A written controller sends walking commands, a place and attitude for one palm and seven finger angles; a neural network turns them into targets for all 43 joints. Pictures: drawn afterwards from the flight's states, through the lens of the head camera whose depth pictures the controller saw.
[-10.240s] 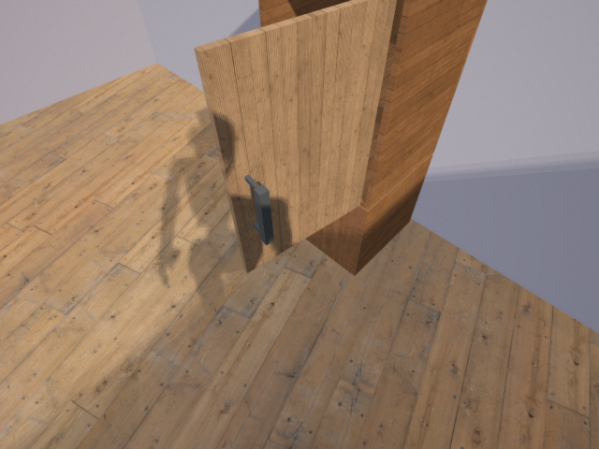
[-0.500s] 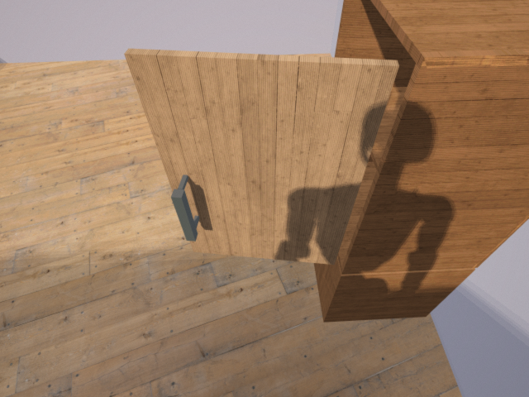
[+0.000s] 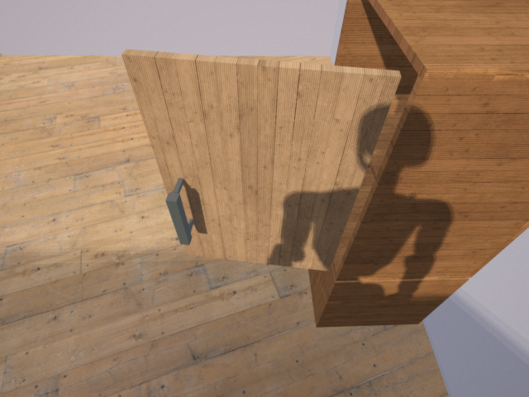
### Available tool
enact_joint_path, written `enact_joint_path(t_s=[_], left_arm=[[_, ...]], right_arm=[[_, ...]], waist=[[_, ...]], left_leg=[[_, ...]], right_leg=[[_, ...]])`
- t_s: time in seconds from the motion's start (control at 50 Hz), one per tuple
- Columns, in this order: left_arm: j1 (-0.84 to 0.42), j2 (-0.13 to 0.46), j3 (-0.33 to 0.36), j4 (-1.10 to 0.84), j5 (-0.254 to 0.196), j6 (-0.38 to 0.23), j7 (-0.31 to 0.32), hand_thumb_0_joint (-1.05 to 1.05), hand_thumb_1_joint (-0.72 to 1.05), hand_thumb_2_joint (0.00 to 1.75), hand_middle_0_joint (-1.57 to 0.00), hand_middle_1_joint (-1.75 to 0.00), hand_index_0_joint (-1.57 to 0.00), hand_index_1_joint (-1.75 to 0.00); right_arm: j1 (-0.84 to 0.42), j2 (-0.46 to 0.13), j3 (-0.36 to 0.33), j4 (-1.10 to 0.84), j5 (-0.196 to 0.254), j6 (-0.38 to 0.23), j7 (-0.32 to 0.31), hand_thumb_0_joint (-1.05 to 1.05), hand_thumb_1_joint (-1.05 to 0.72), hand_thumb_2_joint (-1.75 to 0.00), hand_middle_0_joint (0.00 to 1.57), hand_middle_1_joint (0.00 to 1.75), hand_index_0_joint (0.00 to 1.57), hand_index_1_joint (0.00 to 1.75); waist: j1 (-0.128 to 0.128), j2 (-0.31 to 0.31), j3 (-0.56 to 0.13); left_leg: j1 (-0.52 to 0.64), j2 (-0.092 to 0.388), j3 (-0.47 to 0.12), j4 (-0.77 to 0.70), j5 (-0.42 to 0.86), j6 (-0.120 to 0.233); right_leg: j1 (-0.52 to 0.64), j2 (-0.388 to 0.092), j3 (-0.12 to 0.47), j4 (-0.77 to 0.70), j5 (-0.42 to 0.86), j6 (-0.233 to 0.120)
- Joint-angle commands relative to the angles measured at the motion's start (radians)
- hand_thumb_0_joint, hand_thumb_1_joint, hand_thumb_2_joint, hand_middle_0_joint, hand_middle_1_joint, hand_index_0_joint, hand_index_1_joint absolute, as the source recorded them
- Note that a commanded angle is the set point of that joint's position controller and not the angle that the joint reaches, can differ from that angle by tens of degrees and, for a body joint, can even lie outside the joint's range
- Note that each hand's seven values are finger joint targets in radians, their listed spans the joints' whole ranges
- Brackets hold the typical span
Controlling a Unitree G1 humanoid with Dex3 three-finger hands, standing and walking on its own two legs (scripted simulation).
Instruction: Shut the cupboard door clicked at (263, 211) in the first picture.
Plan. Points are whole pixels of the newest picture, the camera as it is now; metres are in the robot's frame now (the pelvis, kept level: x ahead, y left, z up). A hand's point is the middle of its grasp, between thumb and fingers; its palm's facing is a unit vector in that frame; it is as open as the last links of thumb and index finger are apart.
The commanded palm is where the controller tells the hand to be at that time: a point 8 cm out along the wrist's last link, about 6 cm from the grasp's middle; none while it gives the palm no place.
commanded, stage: raise the hand and make a fist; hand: left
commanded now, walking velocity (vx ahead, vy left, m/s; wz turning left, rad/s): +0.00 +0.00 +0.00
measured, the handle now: (182, 212) +0.49 +0.22 -0.10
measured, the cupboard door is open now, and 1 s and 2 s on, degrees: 81 81 81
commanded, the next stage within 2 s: none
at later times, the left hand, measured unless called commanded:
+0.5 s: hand out of the picture +0.12 +0.17 -0.09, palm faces -0.04 -1.00 +0.00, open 6.3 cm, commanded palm +0.10 +0.23 -0.08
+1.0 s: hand (139, 390) +0.14 +0.20 -0.08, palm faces -0.05 -1.00 -0.01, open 3.9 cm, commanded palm +0.12 +0.25 -0.08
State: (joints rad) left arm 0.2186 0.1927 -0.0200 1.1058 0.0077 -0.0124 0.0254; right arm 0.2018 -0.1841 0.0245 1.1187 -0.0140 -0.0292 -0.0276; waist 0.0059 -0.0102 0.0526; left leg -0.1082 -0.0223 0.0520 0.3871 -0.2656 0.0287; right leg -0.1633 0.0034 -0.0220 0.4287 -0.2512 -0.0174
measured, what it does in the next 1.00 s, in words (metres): lowers itself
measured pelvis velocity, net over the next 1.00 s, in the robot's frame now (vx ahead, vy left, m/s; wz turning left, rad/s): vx -0.07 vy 0.01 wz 0.00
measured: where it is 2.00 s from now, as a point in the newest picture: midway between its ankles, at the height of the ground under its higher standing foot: outside the picture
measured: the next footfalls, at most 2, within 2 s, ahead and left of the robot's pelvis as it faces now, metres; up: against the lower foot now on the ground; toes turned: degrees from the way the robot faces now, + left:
none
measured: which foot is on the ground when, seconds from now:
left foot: down 0.00-1.00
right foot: down 0.00-1.00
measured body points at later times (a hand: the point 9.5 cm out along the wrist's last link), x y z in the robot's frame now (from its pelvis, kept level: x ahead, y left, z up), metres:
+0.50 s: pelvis -0.06 -0.03 -0.11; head -0.01 -0.02 +0.34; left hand +0.12 +0.23 -0.09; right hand +0.17 -0.28 -0.14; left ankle -0.04 +0.10 -0.74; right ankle -0.01 -0.11 -0.74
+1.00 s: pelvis -0.07 +0.01 -0.12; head +0.00 +0.02 +0.32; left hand +0.14 +0.26 -0.08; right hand +0.09 -0.23 -0.20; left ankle -0.04 +0.10 -0.74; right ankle -0.01 -0.11 -0.74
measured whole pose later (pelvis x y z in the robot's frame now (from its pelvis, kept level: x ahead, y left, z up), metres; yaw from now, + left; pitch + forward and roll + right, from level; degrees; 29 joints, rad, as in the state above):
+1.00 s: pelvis -0.07 +0.01 -0.12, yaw +0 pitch +17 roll -3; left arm 0.39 0.25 0.17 0.02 -0.31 -0.41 -0.33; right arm 0.28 -0.23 0.01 0.53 0.02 -0.24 -0.06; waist -0.01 0.03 -0.16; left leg -1.06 -0.02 -0.02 1.32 -0.56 0.04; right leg -1.06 0.00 -0.06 1.25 -0.49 -0.01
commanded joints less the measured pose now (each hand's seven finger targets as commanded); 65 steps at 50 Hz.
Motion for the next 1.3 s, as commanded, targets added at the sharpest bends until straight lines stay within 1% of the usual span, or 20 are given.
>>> enact_joint_path(t_s=[0.0,0.06,0.08,0.1,0.12,0.14,0.16,0.18,0.2,0.22,0.28,0.34,0.38,0.42,0.46,0.56,0.74,0.84,0.96,1.28], left_arm=[[0.052,0.122,0.027,-0.036,0.001,-0.018,0.009,0.00,0.90,0.90,-0.20,-0.30,-0.20,-0.30],[0.051,0.123,0.029,-0.037,0.001,-0.018,0.009,0.00,0.90,0.90,-0.20,-0.30,-0.20,-0.30],[0.156,0.099,0.027,0.001,0.013,-0.038,0.053,0.00,0.90,0.90,-0.20,-0.30,-0.20,-0.30],[-0.719,0.768,0.542,-1.574,-0.112,-0.327,0.062,0.00,0.90,0.90,-0.20,-0.30,-0.20,-0.30],[0.008,0.188,0.068,-1.218,-0.116,-0.236,0.065,0.00,0.90,0.90,-0.22,-0.32,-0.22,-0.32],[0.257,-0.043,0.029,-1.217,-0.204,-0.108,0.060,0.00,0.90,0.90,-0.24,-0.34,-0.24,-0.34],[0.118,-0.012,0.031,-1.124,-0.167,-0.116,0.046,0.00,0.90,0.90,-0.25,-0.36,-0.25,-0.36],[0.083,-0.017,0.068,-1.079,-0.177,-0.154,0.015,0.00,0.90,0.90,-0.27,-0.38,-0.27,-0.38],[0.170,0.013,0.135,-0.960,-0.184,-0.210,-0.022,0.00,0.90,0.90,-0.29,-0.40,-0.29,-0.40],[0.281,-0.007,0.152,-0.861,-0.205,-0.285,-0.074,0.00,0.90,0.90,-0.31,-0.42,-0.31,-0.42],[0.442,0.004,0.233,-0.791,-0.267,-0.544,-0.296,0.00,0.90,0.90,-0.36,-0.48,-0.36,-0.48],[0.334,0.160,0.339,-0.818,-0.308,-0.734,-0.494,0.00,0.90,0.90,-0.42,-0.54,-0.42,-0.54],[0.282,0.211,0.397,-0.901,-0.360,-0.703,-0.537,0.00,0.90,0.90,-0.46,-0.58,-0.46,-0.58],[0.149,0.213,0.385,-1.026,-0.405,-0.657,-0.528,0.00,0.90,0.90,-0.49,-0.62,-0.49,-0.62],[0.054,0.227,0.370,-1.183,-0.417,-0.646,-0.495,0.00,0.90,0.90,-0.53,-0.66,-0.53,-0.66],[-0.033,0.188,0.219,-1.337,-0.360,-0.615,-0.444,0.00,0.90,0.90,-0.62,-0.76,-0.62,-0.76],[0.141,0.225,0.320,-1.234,-0.352,-0.396,-0.390,0.00,0.90,0.90,-0.79,-0.94,-0.79,-0.94],[0.151,0.187,0.294,-1.253,-0.348,-0.438,-0.349,0.00,0.90,0.90,-0.88,-1.04,-0.88,-1.04],[0.152,0.158,0.224,-1.315,-0.328,-0.486,-0.355,0.00,0.90,0.90,-0.99,-1.16,-0.99,-1.16],[0.181,0.158,0.212,-1.386,-0.298,-0.446,-0.322,0.00,0.90,0.90,-1.28,-1.48,-1.28,-1.48]], right_arm=[[0.053,-0.121,-0.024,-0.021,0.001,-0.012,-0.006,0.00,-0.90,-0.90,0.20,0.30,0.20,0.30],[0.059,-0.119,-0.024,-0.020,0.002,-0.013,-0.007,0.00,-0.90,-0.90,0.20,0.30,0.20,0.30],[0.009,-0.121,-0.033,-0.075,0.015,-0.017,-0.001,0.00,-0.90,-0.90,0.20,0.30,0.20,0.30],[0.162,-0.333,-0.091,-0.347,0.015,-0.204,-0.107,0.00,-0.90,-0.90,0.20,0.30,0.20,0.30],[0.042,-0.199,-0.028,-0.352,0.081,-0.279,-0.118,0.00,-0.90,-0.90,0.20,0.30,0.20,0.30],[-0.008,-0.165,-0.029,-0.385,0.056,-0.319,-0.085,0.00,-0.90,-0.90,0.20,0.30,0.20,0.30],[0.032,-0.157,-0.054,-0.365,0.046,-0.338,-0.041,0.00,-0.90,-0.90,0.20,0.30,0.20,0.30],[0.033,-0.179,-0.088,-0.407,0.030,-0.343,-0.022,0.00,-0.90,-0.90,0.20,0.30,0.20,0.30],[0.021,-0.189,-0.105,-0.431,0.022,-0.342,-0.009,0.00,-0.90,-0.90,0.20,0.30,0.20,0.30],[0.001,-0.185,-0.108,-0.465,0.014,-0.340,0.002,0.00,-0.90,-0.90,0.20,0.30,0.20,0.30],[-0.033,-0.177,-0.125,-0.553,0.017,-0.330,0.027,0.00,-0.90,-0.90,0.20,0.30,0.20,0.30],[-0.063,-0.182,-0.128,-0.632,0.028,-0.332,0.039,0.00,-0.90,-0.90,0.20,0.30,0.20,0.30],[-0.109,-0.181,-0.128,-0.717,0.044,-0.317,0.025,0.00,-0.90,-0.90,0.20,0.30,0.20,0.30],[-0.119,-0.177,-0.119,-0.776,0.055,-0.317,0.006,0.00,-0.90,-0.90,0.20,0.30,0.20,0.30],[-0.085,-0.177,-0.114,-0.790,0.056,-0.312,-0.012,0.00,-0.90,-0.90,0.20,0.30,0.20,0.30],[-0.032,-0.194,-0.095,-0.756,0.052,-0.316,-0.056,0.00,-0.90,-0.90,0.20,0.30,0.20,0.30],[-0.057,-0.165,-0.076,-0.761,0.061,-0.273,-0.058,0.00,-0.90,-0.90,0.20,0.30,0.20,0.30],[-0.048,-0.165,-0.074,-0.765,0.048,-0.275,-0.045,0.00,-0.90,-0.90,0.20,0.30,0.20,0.30],[-0.016,-0.194,-0.079,-0.775,0.041,-0.280,-0.034,0.00,-0.90,-0.90,0.20,0.30,0.20,0.30],[0.007,-0.202,-0.082,-0.816,0.035,-0.201,-0.018,0.00,-0.90,-0.90,0.20,0.30,0.20,0.30]], waist=[[0.001,0.000,-0.029],[0.001,0.003,-0.030],[0.022,0.003,-0.058],[-0.131,0.061,-0.454],[-0.062,0.398,-0.560],[-0.019,0.374,-0.438],[-0.061,0.155,-0.205],[-0.069,0.078,-0.059],[-0.049,-0.052,-0.001],[-0.035,-0.205,-0.002],[0.038,-0.327,-0.190],[0.048,-0.103,-0.282],[0.074,-0.046,-0.376],[0.054,-0.007,-0.389],[0.028,0.029,-0.411],[-0.053,0.041,-0.391],[0.029,0.025,-0.409],[0.017,-0.008,-0.409],[-0.001,0.056,-0.434],[-0.011,0.105,-0.465]], left_leg=[[-0.015,0.128,-0.106,-0.062,0.252,0.009],[-0.018,0.128,-0.105,-0.064,0.259,0.008],[-0.049,0.146,-0.059,0.151,0.412,-0.018],[0.281,0.098,-0.094,0.210,0.627,-0.006],[0.327,0.074,-0.124,0.184,0.737,-0.011],[0.236,0.088,-0.137,0.127,0.856,-0.050],[0.024,0.090,-0.130,0.115,0.712,-0.054],[-0.134,0.066,-0.141,0.177,0.515,-0.065],[-0.285,0.045,-0.134,0.245,0.330,-0.066],[-0.402,0.016,-0.120,0.309,0.184,-0.049],[-0.613,-0.029,-0.066,0.506,0.127,-0.052],[-0.799,-0.040,-0.053,0.668,-0.019,-0.052],[-0.875,-0.045,-0.022,0.718,-0.109,-0.030],[-0.918,-0.038,-0.021,0.758,-0.202,-0.016],[-0.899,-0.015,-0.047,0.776,-0.226,-0.002],[-0.877,0.009,-0.082,0.793,-0.261,0.021],[-0.913,0.005,-0.102,0.725,-0.220,0.005],[-0.911,0.007,-0.117,0.713,-0.199,0.000],[-0.819,0.010,-0.148,0.671,-0.182,-0.010],[-0.734,0.021,-0.182,0.667,-0.061,-0.056]], right_leg=[[0.024,-0.119,0.103,-0.051,0.252,-0.028],[0.031,-0.119,0.099,-0.049,0.257,-0.028],[0.025,-0.167,0.120,-0.007,0.653,0.005],[0.048,-0.064,0.025,0.232,0.575,0.007],[-0.120,0.011,-0.043,0.366,0.236,0.010],[-0.182,0.010,-0.078,0.385,0.011,0.001],[-0.291,-0.004,-0.062,0.296,-0.017,0.005],[-0.331,-0.007,-0.075,0.233,0.021,-0.001],[-0.361,-0.013,-0.088,0.204,0.072,-0.007],[-0.398,-0.018,-0.077,0.229,0.074,-0.004],[-0.403,-0.046,0.008,0.430,0.271,0.013],[-0.459,-0.077,0.154,0.531,0.096,0.000],[-0.466,-0.075,0.210,0.517,-0.137,0.006],[-0.526,-0.069,0.252,0.473,-0.393,0.011],[-0.578,-0.047,0.236,0.477,-0.493,0.005],[-0.695,-0.007,0.159,0.520,-0.485,-0.001],[-0.614,-0.004,0.091,0.542,-0.436,-0.010],[-0.647,0.002,0.051,0.586,-0.378,-0.013],[-0.729,0.013,-0.027,0.664,-0.260,-0.022],[-0.765,0.028,-0.067,0.707,-0.144,-0.026]])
